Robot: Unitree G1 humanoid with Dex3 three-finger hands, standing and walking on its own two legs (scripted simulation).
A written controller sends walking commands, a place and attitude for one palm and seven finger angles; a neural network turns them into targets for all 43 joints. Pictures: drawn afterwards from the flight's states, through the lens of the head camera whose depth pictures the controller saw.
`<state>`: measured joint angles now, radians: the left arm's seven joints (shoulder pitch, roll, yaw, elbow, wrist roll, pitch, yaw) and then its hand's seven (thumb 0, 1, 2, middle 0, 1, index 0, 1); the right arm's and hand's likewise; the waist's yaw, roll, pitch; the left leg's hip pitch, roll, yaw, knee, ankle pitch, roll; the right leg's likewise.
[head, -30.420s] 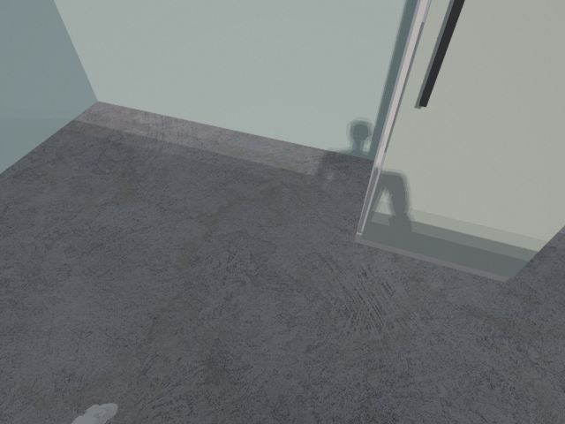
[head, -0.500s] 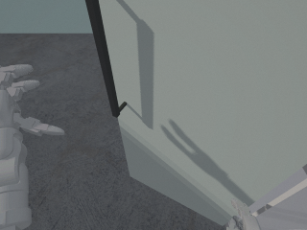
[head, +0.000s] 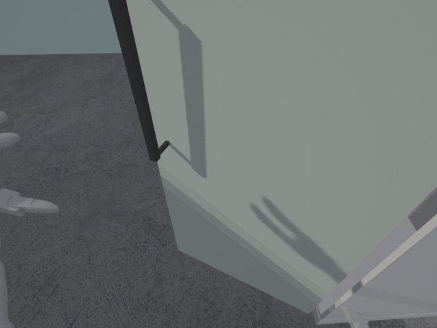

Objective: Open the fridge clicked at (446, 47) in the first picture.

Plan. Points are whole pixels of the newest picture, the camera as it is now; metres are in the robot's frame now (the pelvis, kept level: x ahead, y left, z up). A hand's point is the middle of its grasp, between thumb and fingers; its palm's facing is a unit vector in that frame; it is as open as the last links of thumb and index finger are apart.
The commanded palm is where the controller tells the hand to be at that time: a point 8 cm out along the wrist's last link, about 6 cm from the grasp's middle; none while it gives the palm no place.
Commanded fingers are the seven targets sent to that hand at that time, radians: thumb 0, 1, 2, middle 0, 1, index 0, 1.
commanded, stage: slip the hand off the handle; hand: left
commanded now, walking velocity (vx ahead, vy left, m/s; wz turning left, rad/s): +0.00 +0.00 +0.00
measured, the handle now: (146, 89) +0.50 +0.20 +0.19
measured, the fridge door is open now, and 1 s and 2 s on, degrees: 61 61 61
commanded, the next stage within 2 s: draw the hand back to the body in 0.30 s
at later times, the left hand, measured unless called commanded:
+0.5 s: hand out of the picture +0.23 +0.33 +0.18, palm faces +0.43 -0.89 -0.15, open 14.7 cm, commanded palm +0.19 +0.36 +0.18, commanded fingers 0.00 -0.55 0.20 -0.25 -1.15 -0.25 -1.15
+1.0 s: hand (7, 222) +0.21 +0.31 +0.16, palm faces +0.28 -0.93 -0.24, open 14.4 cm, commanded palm +0.16 +0.34 +0.19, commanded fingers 0.00 -0.19 0.38 -0.24 -0.94 -0.24 -0.94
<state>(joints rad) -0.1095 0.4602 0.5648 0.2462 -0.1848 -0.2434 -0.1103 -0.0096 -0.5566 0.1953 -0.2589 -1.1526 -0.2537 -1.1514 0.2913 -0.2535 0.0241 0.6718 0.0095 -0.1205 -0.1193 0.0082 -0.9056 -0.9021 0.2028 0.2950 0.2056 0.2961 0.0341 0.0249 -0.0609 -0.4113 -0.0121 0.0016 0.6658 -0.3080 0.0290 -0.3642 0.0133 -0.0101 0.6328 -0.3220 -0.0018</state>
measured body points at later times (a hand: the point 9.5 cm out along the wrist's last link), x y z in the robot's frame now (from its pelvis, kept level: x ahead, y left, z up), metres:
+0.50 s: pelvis +0.01 -0.01 +0.00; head +0.00 -0.02 +0.45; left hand +0.20 +0.38 +0.19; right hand +0.21 -0.23 -0.07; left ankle +0.02 +0.10 -0.72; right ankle +0.00 -0.12 -0.72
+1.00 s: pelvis +0.01 +0.00 +0.01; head -0.02 -0.01 +0.46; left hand +0.19 +0.36 +0.18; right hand +0.22 -0.21 -0.04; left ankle +0.02 +0.10 -0.72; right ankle +0.00 -0.12 -0.72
